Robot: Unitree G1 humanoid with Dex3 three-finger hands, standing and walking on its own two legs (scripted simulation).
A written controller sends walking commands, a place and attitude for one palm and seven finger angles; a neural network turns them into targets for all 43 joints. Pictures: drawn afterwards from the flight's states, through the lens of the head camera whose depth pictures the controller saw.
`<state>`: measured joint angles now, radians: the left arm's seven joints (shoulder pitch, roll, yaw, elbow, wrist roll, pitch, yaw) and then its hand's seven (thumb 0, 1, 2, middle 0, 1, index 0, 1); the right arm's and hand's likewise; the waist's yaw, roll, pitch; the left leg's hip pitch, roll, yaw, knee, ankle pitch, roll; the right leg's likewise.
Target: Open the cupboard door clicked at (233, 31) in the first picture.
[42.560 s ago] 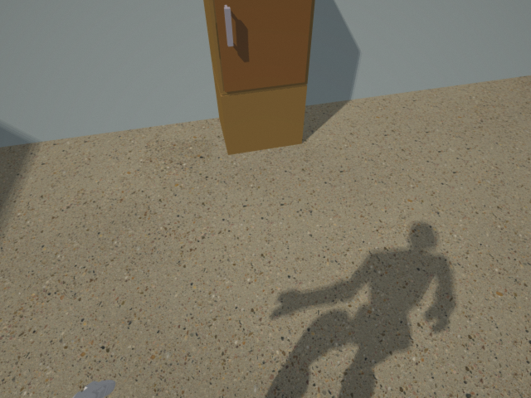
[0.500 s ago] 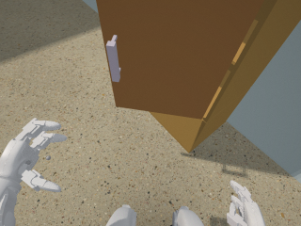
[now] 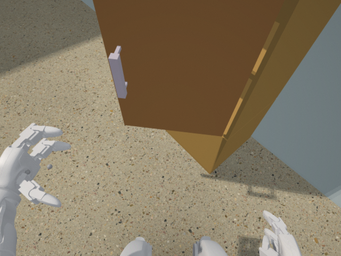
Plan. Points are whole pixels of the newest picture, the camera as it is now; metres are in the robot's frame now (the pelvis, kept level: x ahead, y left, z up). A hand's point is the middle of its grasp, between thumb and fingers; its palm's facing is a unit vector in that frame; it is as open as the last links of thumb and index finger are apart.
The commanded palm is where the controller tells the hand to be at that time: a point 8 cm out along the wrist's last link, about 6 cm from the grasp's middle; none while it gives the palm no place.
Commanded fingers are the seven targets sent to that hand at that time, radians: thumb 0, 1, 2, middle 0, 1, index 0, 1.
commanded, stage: raise the hand with hooked fingers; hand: left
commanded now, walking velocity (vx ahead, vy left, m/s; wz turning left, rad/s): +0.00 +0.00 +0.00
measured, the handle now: (120, 73) +0.60 +0.18 +0.04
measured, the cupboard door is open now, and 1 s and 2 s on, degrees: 42 42 42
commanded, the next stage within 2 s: move the hooked fingers beside the handle in 0.28 s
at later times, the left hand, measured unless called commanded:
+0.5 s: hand (52, 166) +0.29 +0.27 +0.05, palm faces -0.06 -1.00 -0.03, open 14.0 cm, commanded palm +0.28 +0.32 +0.06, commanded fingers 0.00 -0.50 0.30 -0.30 -1.20 -0.30 -1.20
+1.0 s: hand (70, 129) +0.38 +0.26 +0.05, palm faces -0.10 -0.99 -0.01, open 14.0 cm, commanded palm +0.36 +0.31 +0.06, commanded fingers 0.00 -0.50 0.30 -0.30 -1.20 -0.30 -1.20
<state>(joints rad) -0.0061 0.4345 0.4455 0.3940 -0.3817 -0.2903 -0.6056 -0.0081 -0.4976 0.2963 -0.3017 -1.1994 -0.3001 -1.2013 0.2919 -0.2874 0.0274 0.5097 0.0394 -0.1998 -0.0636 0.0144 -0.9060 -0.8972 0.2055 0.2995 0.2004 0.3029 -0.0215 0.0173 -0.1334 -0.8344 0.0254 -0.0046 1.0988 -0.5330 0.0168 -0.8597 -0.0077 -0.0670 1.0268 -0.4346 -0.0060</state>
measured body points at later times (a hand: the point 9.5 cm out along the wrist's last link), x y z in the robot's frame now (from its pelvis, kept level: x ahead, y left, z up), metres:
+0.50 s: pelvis -0.01 +0.00 +0.00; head +0.07 +0.01 +0.44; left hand +0.29 +0.32 +0.06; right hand +0.16 -0.25 -0.08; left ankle +0.00 +0.10 -0.66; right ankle +0.04 -0.12 -0.66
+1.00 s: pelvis +0.00 +0.01 -0.01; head +0.10 +0.03 +0.43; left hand +0.38 +0.31 +0.06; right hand +0.10 -0.26 -0.10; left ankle +0.00 +0.11 -0.66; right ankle +0.04 -0.12 -0.66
